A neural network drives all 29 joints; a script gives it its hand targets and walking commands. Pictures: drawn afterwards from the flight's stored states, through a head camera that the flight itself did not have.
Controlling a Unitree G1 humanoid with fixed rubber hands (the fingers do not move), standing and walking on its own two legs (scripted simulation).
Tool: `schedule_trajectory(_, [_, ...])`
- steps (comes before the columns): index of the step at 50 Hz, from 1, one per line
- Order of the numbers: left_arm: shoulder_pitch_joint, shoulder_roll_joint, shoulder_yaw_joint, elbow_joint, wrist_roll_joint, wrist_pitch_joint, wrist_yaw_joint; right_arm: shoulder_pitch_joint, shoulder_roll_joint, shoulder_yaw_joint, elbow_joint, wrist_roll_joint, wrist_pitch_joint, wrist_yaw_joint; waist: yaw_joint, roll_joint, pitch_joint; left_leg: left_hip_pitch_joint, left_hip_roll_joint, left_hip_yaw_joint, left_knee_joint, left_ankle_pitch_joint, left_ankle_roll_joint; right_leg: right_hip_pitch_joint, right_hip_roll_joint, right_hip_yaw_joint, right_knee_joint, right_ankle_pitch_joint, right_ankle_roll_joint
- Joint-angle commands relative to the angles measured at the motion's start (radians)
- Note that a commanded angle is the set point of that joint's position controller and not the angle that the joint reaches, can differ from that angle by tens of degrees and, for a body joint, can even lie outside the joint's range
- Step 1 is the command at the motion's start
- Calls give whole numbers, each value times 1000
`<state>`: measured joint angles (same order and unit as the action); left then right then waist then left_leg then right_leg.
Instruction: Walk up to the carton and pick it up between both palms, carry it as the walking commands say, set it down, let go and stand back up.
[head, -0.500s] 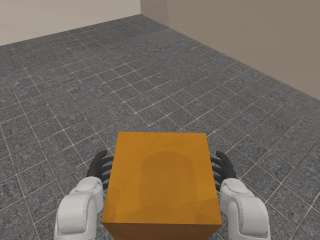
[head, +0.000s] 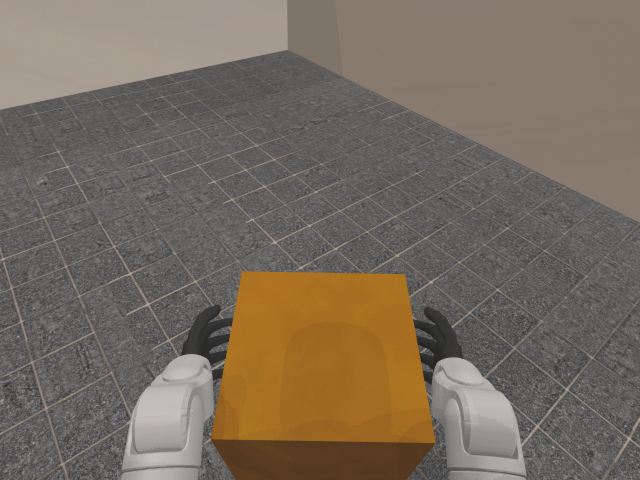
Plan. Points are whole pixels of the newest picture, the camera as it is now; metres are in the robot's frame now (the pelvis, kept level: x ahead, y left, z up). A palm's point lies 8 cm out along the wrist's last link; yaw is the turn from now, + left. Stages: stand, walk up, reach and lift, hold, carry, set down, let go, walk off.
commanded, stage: carry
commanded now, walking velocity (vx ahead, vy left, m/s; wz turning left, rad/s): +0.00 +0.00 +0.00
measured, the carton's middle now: (321, 388) +0.27 +0.00 -0.02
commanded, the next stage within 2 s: hold in 0.22 s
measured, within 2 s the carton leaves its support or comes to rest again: neither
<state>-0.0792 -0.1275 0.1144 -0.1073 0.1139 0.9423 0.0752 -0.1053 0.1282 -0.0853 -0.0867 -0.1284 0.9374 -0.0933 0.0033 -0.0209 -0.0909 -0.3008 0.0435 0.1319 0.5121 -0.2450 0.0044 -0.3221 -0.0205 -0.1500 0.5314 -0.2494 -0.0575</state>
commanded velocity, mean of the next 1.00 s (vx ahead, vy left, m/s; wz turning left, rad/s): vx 0.00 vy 0.00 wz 0.00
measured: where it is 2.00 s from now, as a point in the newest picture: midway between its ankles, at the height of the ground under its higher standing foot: outside the picture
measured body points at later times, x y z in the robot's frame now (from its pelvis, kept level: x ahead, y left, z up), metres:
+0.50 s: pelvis +0.01 +0.01 +0.01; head +0.01 +0.01 +0.46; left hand +0.25 +0.15 +0.01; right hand +0.24 -0.16 +0.01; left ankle +0.01 +0.12 -0.73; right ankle +0.02 -0.08 -0.73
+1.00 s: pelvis -0.01 +0.01 +0.01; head -0.02 +0.00 +0.45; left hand +0.26 +0.15 +0.02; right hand +0.25 -0.16 +0.02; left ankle +0.01 +0.12 -0.73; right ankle +0.02 -0.08 -0.73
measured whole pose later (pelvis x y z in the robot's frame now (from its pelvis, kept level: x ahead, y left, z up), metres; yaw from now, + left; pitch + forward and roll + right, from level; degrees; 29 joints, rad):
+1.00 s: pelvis -0.01 +0.01 +0.01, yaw -5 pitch -7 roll +1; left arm -0.05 -0.13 0.10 0.00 0.12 0.78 0.09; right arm -0.07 0.09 -0.05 0.03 -0.11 0.76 -0.09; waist 0.03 0.01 0.09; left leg -0.08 -0.02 0.00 0.43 -0.23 0.01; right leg -0.13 0.04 -0.02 0.45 -0.20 -0.05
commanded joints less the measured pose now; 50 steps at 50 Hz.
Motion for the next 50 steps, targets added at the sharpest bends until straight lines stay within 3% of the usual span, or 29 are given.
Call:
schedule_trajectory(1, [-475, -660, -475, -113, -170, -91, -113, -463, 674, 462, -110, 199, -98, 128, 2, 81, -200, 77, 116, -116, -96, 19, 37, 71, -113, 138, -95, 66, 1])
schedule_trajectory(3, [-473, -681, -479, -98, -183, -111, -121, -472, 701, 476, -101, 209, -110, 138, 4, -29, -207, 22, 97, -117, -79, -18, 40, 106, -122, 126, -121, 53, 16])
schedule_trajectory(4, [-500, -744, -545, -191, -224, -112, -122, -465, 733, 521, -208, 227, -117, 131, 0, 31, -202, 57, 101, -94, -74, 16, 24, 74, -129, 126, -109, 58, 6])
schedule_trajectory(5, [-510, -741, -560, -289, -260, -98, -107, -485, 758, 547, -285, 273, -100, 117, 2, -23, -199, 71, 99, -90, -49, 48, 23, 86, -130, 142, -120, 137, 7])
schedule_trajectory(6, [-457, -721, -494, -144, -203, -93, -105, -511, 696, 517, -222, 230, -102, 114, -1, 8, -195, 65, 100, -88, -72, 53, 33, 70, -128, 136, -114, 114, 4])
schedule_trajectory(8, [-487, -684, -549, -304, -240, -90, -83, -411, 704, 506, -252, 248, -86, 103, -4, 75, -272, 98, 102, -84, -66, 98, 30, 111, -134, 128, -90, 194, 6])
schedule_trajectory(9, [-461, -753, -606, -381, -294, -74, -88, -416, 754, 573, -375, 288, -74, 100, -4, -6, -334, 119, 107, -88, -33, 156, 31, 151, -132, 123, -74, 271, 4])
schedule_trajectory(11, [-429, -687, -556, -292, -251, -57, -88, -382, 698, 528, -275, 252, -55, 96, 0, 5, -328, 86, 89, -74, -33, 75, 32, 160, -149, 155, -103, 242, -2])
schedule_trajectory(12, [-199, -351, -295, 59, -60, -89, -96, -163, 409, 281, 76, 82, -84, 85, 10, 35, -11, 198, -107, -185, -116, 36, 44, 274, 22, 257, -157, 143, 24])
schedule_trajectory(13, [-221, -272, -339, 129, -73, -138, -91, -99, 355, 295, 138, 77, -126, 74, -5, 42, -32, 203, -94, -202, -112, 59, 32, 295, 27, 245, -147, 195, 28])
schedule_trajectory(16, [-279, -392, -480, -98, -122, -228, -119, -210, 482, 481, -143, 159, -212, 100, 20, -21, -130, 183, -94, -188, -114, 230, 43, 333, 42, 239, -107, 412, 62])
schedule_trajectory(20, [-325, -521, -526, -220, -149, -256, -126, -346, 574, 626, -234, 230, -246, 121, 77, -19, -217, 162, -109, -199, -126, 337, 28, 461, 67, 237, -80, 562, 57])
schedule_trajectory(25, [-239, -395, -434, -158, -114, -237, -95, -328, 431, 563, -176, 225, -252, 126, 118, 22, -103, 134, -108, -187, -161, 215, 21, 440, 80, 235, -126, 314, 35])
schedule_trajectory(27, [-322, -412, -479, -151, -130, -227, -94, -288, 446, 541, -109, 203, -244, 130, 95, 78, -29, 120, -99, -186, -184, 108, 19, 402, 84, 234, -136, 195, 14])
schedule_trajectory(28, [-311, -359, -462, -186, -148, -234, -86, -257, 400, 505, -106, 184, -234, 117, 52, 11, -96, 163, -98, -207, -166, 131, 27, 393, 86, 234, -134, 194, 23])
schedule_trajectory(29, [-369, -387, -486, -184, -143, -219, -78, -241, 450, 499, -64, 184, -230, 126, 75, 79, -42, 162, -91, -192, -179, 113, 15, 377, 90, 222, -131, 185, 19])
schedule_trajectory(30, [-285, -358, -439, -144, -134, -221, -70, -235, 338, 449, -99, 176, -238, 117, 23, 50, -65, 196, -77, -209, -186, 104, 6, 356, 93, 214, -119, 160, 28])
schedule_trajectory(31, [-285, -367, -421, -69, -98, -194, -66, -235, 348, 422, 13, 153, -219, 123, 81, 174, 55, 117, -61, -207, -232, 27, 11, 384, 107, 212, -123, 130, 8])
schedule_trajectory(33, [-389, -358, -384, 45, -94, -187, -69, -368, 314, 339, 13, 133, -224, 115, 22, 97, 55, 52, -49, -229, -236, -127, 28, 385, 117, 201, -98, 36, 24])
schedule_trajectory(34, [-349, -338, -332, 110, -78, -177, -58, -354, 276, 316, 61, 124, -219, 109, 46, 111, 118, 32, -46, -225, -256, -173, 36, 384, 124, 185, -97, -10, 17])
schedule_trajectory(37, [-404, -398, -408, 2, -123, -208, -70, -406, 362, 369, -27, 149, -233, 100, 26, 86, 59, 68, -55, -228, -209, -30, 28, 398, 95, 224, -89, 110, 19])
schedule_trajectory(38, [-437, -452, -432, -11, -148, -222, -88, -450, 437, 410, -75, 157, -229, 108, -7, -34, -38, 125, -75, -222, -171, 45, 32, 385, 99, 224, -94, 140, 34])
schedule_trajectory(39, [-459, -503, -470, -58, -162, -225, -97, -433, 487, 450, -59, 179, -231, 120, 26, 17, -29, 120, -75, -226, -166, 131, 18, 384, 95, 223, -94, 218, 25])
schedule_trajectory(40, [-457, -486, -491, -64, -172, -222, -95, -410, 430, 402, -70, 154, -228, 116, -36, 44, -94, 170, -75, -228, -161, 142, 9, 392, 101, 220, -93, 235, 24])
schedule_trajectory(42, [-476, -529, -487, -91, -165, -225, -96, -415, 540, 466, -36, 180, -228, 133, 32, 31, -140, 185, -82, -221, -135, 259, 11, 414, 91, 227, -86, 329, 31])
schedule_trajectory(45, [-343, -570, -502, -137, -185, -243, -95, -411, 502, 543, -176, 234, -244, 142, 28, -16, -226, 238, -73, -244, -113, 438, 4, 417, 96, 227, -62, 453, 48])
schedule_trajectory(47, [-445, -511, -481, -100, -167, -231, -109, -358, 526, 474, -60, 184, -222, 134, 7, 3, -203, 194, -97, -229, -121, 249, 15, 431, 67, 257, -84, 373, 38])
schedule_trajectory(49, [-370, -485, -408, -31, -123, -218, -106, -445, 526, 513, -77, 216, -228, 144, 107, 6, -155, 167, -100, -207, -135, 156, 23, 420, 52, 275, -101, 256, 43])
schedule_trajectory(50, [-343, -459, -370, 39, -99, -212, -103, -438, 507, 494, -31, 203, -216, 141, 108, -20, -30, 127, -96, -205, -155, 109, 30, 392, 54, 270, -119, 194, 45])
